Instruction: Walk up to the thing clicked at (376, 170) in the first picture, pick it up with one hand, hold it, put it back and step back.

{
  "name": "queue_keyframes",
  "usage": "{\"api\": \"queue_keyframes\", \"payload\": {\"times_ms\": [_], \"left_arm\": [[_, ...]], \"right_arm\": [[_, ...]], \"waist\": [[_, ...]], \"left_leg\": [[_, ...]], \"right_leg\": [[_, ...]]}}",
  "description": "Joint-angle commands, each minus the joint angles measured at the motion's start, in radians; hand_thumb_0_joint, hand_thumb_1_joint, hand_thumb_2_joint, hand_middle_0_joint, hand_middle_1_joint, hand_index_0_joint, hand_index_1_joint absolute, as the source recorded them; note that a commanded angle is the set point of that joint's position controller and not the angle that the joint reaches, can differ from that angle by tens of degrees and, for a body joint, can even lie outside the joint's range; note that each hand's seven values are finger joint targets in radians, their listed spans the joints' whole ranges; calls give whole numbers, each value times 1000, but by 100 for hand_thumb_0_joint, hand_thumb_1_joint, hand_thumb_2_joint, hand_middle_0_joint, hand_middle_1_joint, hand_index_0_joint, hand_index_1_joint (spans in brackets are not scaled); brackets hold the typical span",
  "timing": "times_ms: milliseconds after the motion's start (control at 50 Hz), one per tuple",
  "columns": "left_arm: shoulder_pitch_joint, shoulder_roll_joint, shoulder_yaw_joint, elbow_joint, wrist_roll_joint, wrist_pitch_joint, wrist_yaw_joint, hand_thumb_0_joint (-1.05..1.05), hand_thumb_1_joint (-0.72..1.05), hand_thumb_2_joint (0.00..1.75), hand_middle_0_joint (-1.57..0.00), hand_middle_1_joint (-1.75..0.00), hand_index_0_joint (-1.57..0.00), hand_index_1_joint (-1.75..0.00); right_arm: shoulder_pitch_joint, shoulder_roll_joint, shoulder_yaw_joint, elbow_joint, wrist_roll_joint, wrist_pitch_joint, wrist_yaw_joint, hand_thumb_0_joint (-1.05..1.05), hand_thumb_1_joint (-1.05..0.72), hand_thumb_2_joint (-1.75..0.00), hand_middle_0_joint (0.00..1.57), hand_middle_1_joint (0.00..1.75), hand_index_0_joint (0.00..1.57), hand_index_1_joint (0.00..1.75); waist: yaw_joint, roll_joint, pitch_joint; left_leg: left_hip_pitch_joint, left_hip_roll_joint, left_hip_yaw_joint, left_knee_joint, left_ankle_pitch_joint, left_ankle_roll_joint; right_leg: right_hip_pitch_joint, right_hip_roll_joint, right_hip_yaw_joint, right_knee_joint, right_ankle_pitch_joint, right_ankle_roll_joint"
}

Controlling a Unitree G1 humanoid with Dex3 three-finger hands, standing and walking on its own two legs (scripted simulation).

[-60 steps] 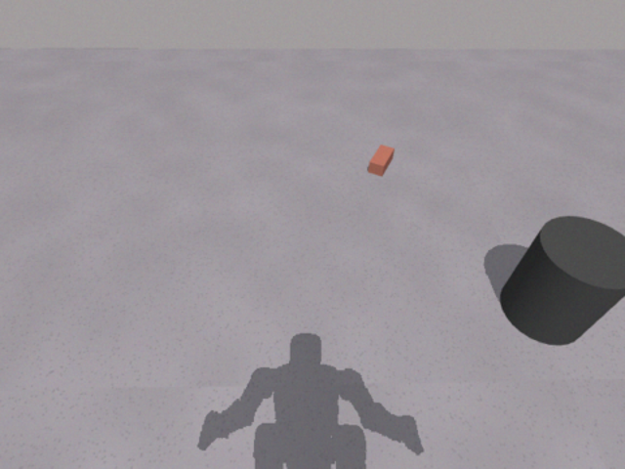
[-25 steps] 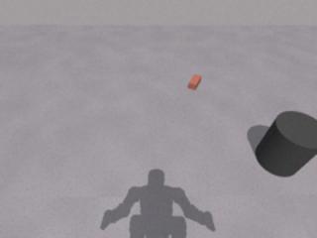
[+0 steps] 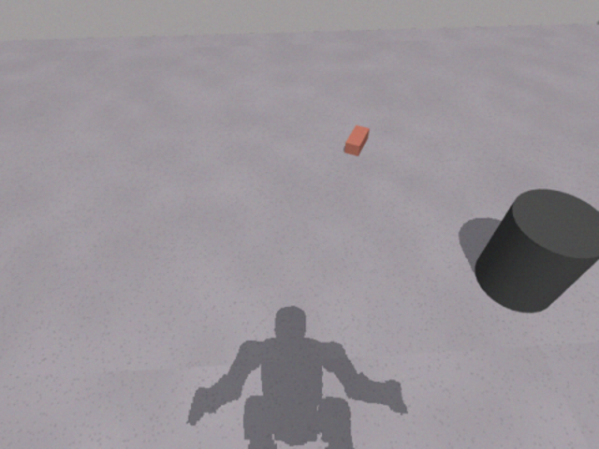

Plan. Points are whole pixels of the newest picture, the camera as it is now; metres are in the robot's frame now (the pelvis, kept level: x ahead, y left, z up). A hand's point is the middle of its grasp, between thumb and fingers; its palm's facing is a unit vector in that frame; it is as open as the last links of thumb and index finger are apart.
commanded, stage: walk up
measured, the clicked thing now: (357, 140) +1.72 -0.24 -0.74
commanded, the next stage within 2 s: stand in 1.96 s
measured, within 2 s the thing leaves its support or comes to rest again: neither
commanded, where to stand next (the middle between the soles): +0.04 -0.01 m, yaw -36 degrees
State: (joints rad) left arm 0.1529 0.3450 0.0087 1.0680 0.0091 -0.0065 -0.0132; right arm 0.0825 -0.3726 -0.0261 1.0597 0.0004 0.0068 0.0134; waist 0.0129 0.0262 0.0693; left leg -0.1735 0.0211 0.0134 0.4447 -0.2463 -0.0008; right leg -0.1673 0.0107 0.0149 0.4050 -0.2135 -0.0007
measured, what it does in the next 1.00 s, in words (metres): steps on the spot, turning right: right foot, then left foot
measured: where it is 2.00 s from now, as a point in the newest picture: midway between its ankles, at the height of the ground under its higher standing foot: outside the picture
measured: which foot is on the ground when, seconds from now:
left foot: down 0.00-0.42, up 0.44-0.68, down 0.70-1.00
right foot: down 0.00-0.12, up 0.14-0.40, down 0.42-0.72, up 0.74-0.96, down 0.98-1.00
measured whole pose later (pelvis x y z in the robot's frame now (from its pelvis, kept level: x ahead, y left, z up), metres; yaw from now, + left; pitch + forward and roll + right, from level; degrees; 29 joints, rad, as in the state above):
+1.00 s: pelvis -0.03 +0.02 -0.03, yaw -31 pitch -3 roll -1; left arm 0.25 0.43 0.06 0.82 0.02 -0.01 -0.02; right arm 0.27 -0.44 -0.06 0.78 -0.03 0.00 0.02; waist -0.03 0.03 0.13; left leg -0.34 0.14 0.05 0.78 -0.38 -0.02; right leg -0.31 0.04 0.01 0.71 -0.37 -0.02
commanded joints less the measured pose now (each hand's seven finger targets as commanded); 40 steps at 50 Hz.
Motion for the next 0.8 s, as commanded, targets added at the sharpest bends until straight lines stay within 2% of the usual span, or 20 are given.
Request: {"api": "queue_keyframes", "payload": {"times_ms": [0,60,80,100,120,180,320,360,380,400,420,440,500,600,660,680,700,720,740,780], "left_arm": [[-2,307,85,-147,8,-16,29,0,90,90,-20,-30,-20,-30],[-38,263,78,-210,6,-7,30,0,90,90,-20,-30,-20,-30],[-52,220,66,-232,2,-4,30,0,90,90,-20,-30,-20,-30],[-11,202,66,-238,8,5,34,0,90,90,-20,-30,-20,-30],[16,229,69,-248,17,12,38,0,90,90,-20,-30,-20,-30],[85,222,78,-240,-3,19,14,0,90,90,-20,-30,-20,-30],[130,219,96,-290,11,-5,-2,0,90,90,-20,-30,-20,-30],[209,219,105,-275,16,-18,10,0,90,90,-20,-30,-20,-30],[258,281,127,-268,22,-29,20,0,90,90,-20,-30,-20,-30],[278,380,154,-290,33,-45,33,0,90,90,-20,-30,-20,-30],[230,411,146,-324,25,-44,34,0,90,90,-20,-30,-20,-30],[179,376,145,-339,9,-40,38,0,90,90,-20,-30,-20,-30],[133,310,119,-357,12,-36,51,0,90,90,-20,-30,-20,-30],[136,319,119,-390,22,-20,43,0,90,90,-20,-30,-20,-30],[66,282,103,-422,4,3,36,0,90,90,-20,-30,-20,-30],[80,224,91,-433,-5,8,35,0,90,90,-20,-30,-20,-30],[114,195,82,-427,0,11,39,0,90,90,-20,-30,-20,-30],[104,293,104,-400,12,11,52,0,90,90,-20,-30,-20,-30],[112,311,112,-379,11,10,48,0,90,90,-20,-30,-20,-30],[135,291,121,-344,-1,8,30,0,90,90,-20,-30,-20,-30]], "right_arm": [[-19,-207,-78,-147,3,-14,-14,0,-90,-90,20,30,20,30],[43,-228,-99,-172,-7,-13,-10,0,-90,-90,20,30,20,30],[62,-261,-119,-180,-15,-13,-11,0,-90,-90,20,30,20,30],[42,-287,-129,-212,-19,-13,-11,0,-90,-90,20,30,20,30],[45,-288,-140,-238,-28,-15,-6,0,-90,-90,20,30,20,30],[18,-247,-125,-281,-37,-26,-10,0,-90,-90,20,30,20,30],[84,-277,-129,-348,-33,-6,5,0,-90,-90,20,30,20,30],[63,-268,-125,-370,-19,8,7,0,-90,-90,20,30,20,30],[76,-220,-108,-383,-10,12,8,0,-90,-90,20,30,20,30],[66,-136,-78,-421,-6,12,12,0,-90,-90,20,30,20,30],[34,-186,-88,-419,-12,27,-4,0,-90,-90,20,30,20,30],[55,-216,-97,-394,-7,30,-8,0,-90,-90,20,30,20,30],[125,-217,-93,-341,-6,17,-9,0,-90,-90,20,30,20,30],[150,-200,-98,-340,-16,-1,-7,0,-90,-90,20,30,20,30],[260,-206,-112,-303,-27,-20,-20,0,-90,-90,20,30,20,30],[261,-263,-125,-313,-43,-30,-25,0,-90,-90,20,30,20,30],[218,-348,-136,-338,-39,-39,-25,0,-90,-90,20,30,20,30],[185,-388,-148,-345,-24,-44,-17,0,-90,-90,20,30,20,30],[150,-351,-142,-350,-25,-48,-19,0,-90,-90,20,30,20,30],[119,-311,-122,-351,-28,-55,-29,0,-90,-90,20,30,20,30]], "waist": [[-13,-178,-113],[-59,-92,-136],[-80,11,-125],[-72,178,-128],[-63,153,-95],[-24,94,-24],[-47,161,-99],[6,117,-130],[42,-45,-141],[52,-323,-107],[52,-232,-101],[26,-167,-60],[-15,-151,-51],[-1,-211,-77],[-72,-160,-91],[-68,-4,-83],[-47,194,-69],[-58,152,-54],[-32,75,-5],[-10,96,20]], "left_leg": [[-13,3,-55,181,-5,45],[76,87,-148,52,22,89],[145,198,-228,-49,40,141],[107,386,-338,-136,147,246],[52,452,-360,-162,197,293],[29,308,-173,-110,249,208],[65,260,-23,85,399,181],[-1,229,31,240,332,142],[-137,163,78,442,214,89],[-418,2,86,650,-269,19],[-400,20,-49,726,-438,3],[-394,51,-83,768,-399,-8],[-318,56,-49,633,-268,3],[-175,-1,-4,367,-236,5],[51,-30,5,120,-24,32],[64,107,-212,-1,-91,73],[37,359,-543,-131,-141,182],[-81,471,-628,-145,-101,292],[-118,432,-544,-115,-52,298],[-117,307,-342,-61,-7,230]], "right_leg": [[-83,-233,349,-1,413,-172],[-218,-124,253,147,299,-109],[-329,-14,134,293,120,-52],[-340,48,24,507,-288,-24],[-353,-6,36,638,-348,-16],[-356,-40,64,641,-269,-26],[-151,15,-100,278,-177,-12],[-5,39,-118,86,-50,-36],[128,-22,28,10,8,-73],[211,-293,484,-58,170,-181],[70,-424,659,-59,213,-343],[24,-395,565,-39,228,-353],[-34,-229,315,64,277,-227],[-113,-178,291,145,353,-219],[-293,-124,257,276,212,-141],[-376,-26,219,411,54,-79],[-463,118,117,601,-322,-34],[-385,64,162,745,-420,-21],[-386,41,157,805,-377,-21],[-389,18,148,788,-295,-26]]}}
